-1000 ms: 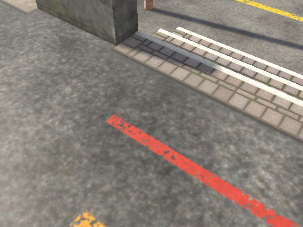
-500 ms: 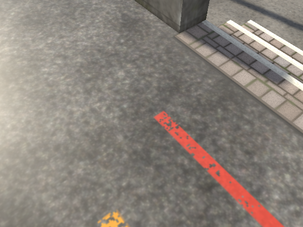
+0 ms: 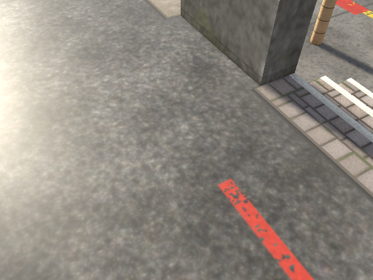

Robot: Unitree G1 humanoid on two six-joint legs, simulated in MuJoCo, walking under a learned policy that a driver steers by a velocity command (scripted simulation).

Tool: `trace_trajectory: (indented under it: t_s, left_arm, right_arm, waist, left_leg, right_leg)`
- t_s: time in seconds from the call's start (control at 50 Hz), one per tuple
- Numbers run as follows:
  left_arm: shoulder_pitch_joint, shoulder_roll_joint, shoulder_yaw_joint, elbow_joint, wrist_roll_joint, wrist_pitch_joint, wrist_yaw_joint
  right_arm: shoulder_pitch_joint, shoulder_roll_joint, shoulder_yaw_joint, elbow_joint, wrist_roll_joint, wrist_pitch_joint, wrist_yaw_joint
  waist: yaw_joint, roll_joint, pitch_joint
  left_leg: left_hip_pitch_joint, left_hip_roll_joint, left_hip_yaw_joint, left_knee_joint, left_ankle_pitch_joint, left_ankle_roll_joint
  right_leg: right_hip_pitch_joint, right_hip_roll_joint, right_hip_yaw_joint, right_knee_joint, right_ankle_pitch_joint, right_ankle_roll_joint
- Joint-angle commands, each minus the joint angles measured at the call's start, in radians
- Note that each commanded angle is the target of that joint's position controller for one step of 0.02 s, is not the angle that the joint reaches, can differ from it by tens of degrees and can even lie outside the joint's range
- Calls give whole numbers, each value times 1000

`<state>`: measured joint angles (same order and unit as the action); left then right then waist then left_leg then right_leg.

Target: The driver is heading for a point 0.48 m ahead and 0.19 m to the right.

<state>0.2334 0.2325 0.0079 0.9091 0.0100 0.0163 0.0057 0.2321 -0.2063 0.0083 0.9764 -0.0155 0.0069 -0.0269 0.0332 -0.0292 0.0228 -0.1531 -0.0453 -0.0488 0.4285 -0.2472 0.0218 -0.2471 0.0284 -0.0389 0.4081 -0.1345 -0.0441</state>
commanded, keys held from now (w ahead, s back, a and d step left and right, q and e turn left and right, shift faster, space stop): no key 0.66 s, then w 0.34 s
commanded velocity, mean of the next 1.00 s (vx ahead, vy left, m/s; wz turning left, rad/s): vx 0.08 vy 0.00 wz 0.01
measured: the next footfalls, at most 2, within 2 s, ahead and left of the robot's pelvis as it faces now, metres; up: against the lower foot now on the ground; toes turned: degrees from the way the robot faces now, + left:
left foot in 1.46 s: +0.51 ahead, +0.01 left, +0.00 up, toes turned -3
right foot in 1.86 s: +0.50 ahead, -0.19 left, +0.00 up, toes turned -8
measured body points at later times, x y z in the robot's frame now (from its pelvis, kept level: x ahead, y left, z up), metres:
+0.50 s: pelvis +0.03 +0.01 +0.00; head +0.03 +0.01 +0.45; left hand +0.04 +0.24 -0.15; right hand +0.03 -0.22 -0.16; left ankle -0.01 +0.11 -0.74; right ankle +0.05 -0.09 -0.74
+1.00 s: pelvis +0.11 -0.03 -0.02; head +0.11 -0.06 +0.43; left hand +0.16 +0.22 -0.15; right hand +0.01 -0.27 -0.17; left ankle -0.01 +0.11 -0.73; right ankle +0.12 -0.11 -0.74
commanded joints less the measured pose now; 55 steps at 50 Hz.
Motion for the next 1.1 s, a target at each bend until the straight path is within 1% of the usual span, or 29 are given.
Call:
trace_trajectory:
  t_s: [0.02,0.08,0.18,0.42,0.66,0.68,0.7,0.72,0.74,0.76,0.78,0.8,0.82,0.84,0.86,0.88,0.9,0.92,0.94,0.96,0.98,1.0,1.02,1.04,1.06,1.08,1.1]
  left_arm:
    - [39,101,21,-1,6,-18,1]
    - [36,85,15,32,3,-21,6]
    - [42,72,10,77,3,-20,14]
    - [72,49,3,156,1,-16,27]
    - [86,21,0,200,0,-15,34]
    - [93,16,0,206,1,-14,33]
    - [89,24,4,205,3,-11,32]
    - [86,37,12,199,5,-7,30]
    - [80,41,17,191,9,-4,26]
    - [61,37,18,177,12,-5,20]
    - [36,16,15,160,13,-12,14]
    - [3,-12,10,139,18,-23,7]
    - [-22,-18,10,120,30,-34,2]
    - [-53,4,17,100,31,-46,-2]
    - [-64,20,24,81,28,-57,-6]
    - [-67,31,30,68,23,-68,-12]
    - [-61,33,34,60,16,-77,-17]
    - [-32,24,36,60,8,-84,-21]
    - [43,10,39,79,2,-89,-24]
    - [170,6,48,126,-4,-90,-23]
    - [312,56,71,169,4,-95,-13]
    - [453,171,97,187,12,-97,-2]
    - [450,136,85,208,6,-79,-2]
    - [319,99,71,167,11,-75,-2]
    - [230,81,65,135,11,-82,-6]
    - [187,72,59,120,11,-91,-6]
    - [182,46,48,123,9,-100,-4]
  right_arm:
    - [-8,-121,-19,-4,10,-26,-10]
    - [22,-104,-17,30,10,-23,-10]
    - [33,-95,-15,73,10,-22,-13]
    - [67,-59,0,151,10,-21,-20]
    - [109,-30,8,188,8,-20,-26]
    - [124,-25,9,193,6,-20,-25]
    - [132,-34,4,195,4,-17,-25]
    - [141,-51,-5,193,3,-14,-24]
    - [147,-62,-11,186,1,-10,-22]
    - [167,-67,-16,181,1,-10,-19]
    - [204,-74,-22,184,2,-13,-18]
    - [249,-92,-31,193,3,-19,-18]
    - [261,-116,-44,197,-1,-25,-19]
    - [266,-117,-51,192,-5,-32,-17]
    - [270,-123,-56,191,-10,-41,-15]
    - [264,-119,-59,187,-13,-50,-13]
    - [249,-114,-61,181,-10,-58,-12]
    - [222,-111,-64,171,-4,-64,-10]
    - [179,-112,-65,158,4,-66,-9]
    - [138,-106,-64,142,7,-69,-5]
    - [116,-82,-56,124,4,-80,3]
    - [122,2,-35,77,5,-91,15]
    - [105,-71,-54,64,-25,-89,23]
    - [77,-59,-55,56,-29,-86,30]
    - [62,-30,-47,54,-21,-92,39]
    - [64,-16,-47,55,-16,-94,45]
    - [74,-21,-49,55,-21,-87,49]
  waist:
    - [10,106,24]
    - [-8,54,28]
    - [-15,27,24]
    - [-14,31,23]
    - [-18,33,39]
    - [-21,34,19]
    - [-24,36,31]
    - [-27,48,46]
    - [-33,65,82]
    - [-46,76,130]
    - [-65,108,167]
    - [-84,165,182]
    - [-88,193,204]
    - [-98,173,205]
    - [-93,167,202]
    - [-82,158,197]
    - [-67,152,187]
    - [-42,149,166]
    - [8,139,145]
    - [69,105,109]
    - [129,-15,56]
    - [152,-300,-28]
    - [109,-220,6]
    - [40,-72,99]
    - [13,3,136]
    - [-15,18,132]
    - [-31,3,118]
  left_leg:
    - [-112,123,-139,-173,-18,36]
    - [-56,120,-123,-147,40,47]
    - [-41,116,-110,-136,76,49]
    - [-24,112,-89,-123,139,42]
    - [-23,112,-80,-116,142,38]
    - [-17,105,-78,-127,57,42]
    - [-29,92,-76,-125,-57,53]
    - [-49,81,-83,-114,-211,75]
    - [-79,88,-114,-120,-360,100]
    - [-92,110,-160,-140,-469,126]
    - [-69,154,-234,-176,-535,156]
    - [-18,224,-333,-239,-569,192]
    - [22,298,-406,-275,-542,228]
    - [41,328,-436,-291,-483,249]
    - [63,345,-443,-280,-410,260]
    - [88,343,-418,-262,-322,256]
    - [90,326,-371,-243,-248,239]
    - [59,299,-316,-219,-173,215]
    - [-32,261,-246,-175,-107,186]
    - [-162,202,-171,-92,-33,152]
    - [-300,120,-67,127,57,115]
    - [-483,-18,92,489,-141,55]
    - [-550,-7,37,683,-272,65]
    - [-583,64,9,761,-183,79]
    - [-564,99,-1,753,-81,79]
    - [-527,121,4,721,-20,74]
    - [-502,129,17,694,8,62]
  right_leg:
    - [105,-103,126,-52,0,-7]
    - [63,-104,129,-72,-8,-4]
    - [72,-107,132,-77,8,-3]
    - [98,-114,133,-59,63,-12]
    - [96,-112,135,-54,74,-15]
    - [103,-102,131,-59,-14,-16]
    - [86,-82,121,-45,-130,-22]
    - [54,-57,107,-13,-278,-35]
    - [-5,-41,103,13,-409,-48]
    - [-83,-32,105,45,-476,-55]
    - [-164,-15,87,104,-469,-54]
    - [-235,8,29,204,-383,-44]
    - [-296,-6,-19,276,-297,-40]
    - [-338,-32,-10,330,-287,-39]
    - [-366,-51,4,358,-308,-42]
    - [-377,-67,13,356,-317,-42]
    - [-347,-71,10,316,-307,-41]
    - [-260,-59,-8,255,-265,-40]
    - [-95,-30,-42,164,-189,-41]
    - [141,18,-61,85,-149,-41]
    - [363,-43,62,11,-198,-56]
    - [499,-325,532,-202,-466,-135]
    - [417,-403,719,-267,-491,-180]
    - [314,-390,620,-250,-493,-171]
    - [231,-350,511,-258,-375,-158]
    - [193,-308,416,-270,-264,-141]
    - [185,-273,341,-274,-146,-126]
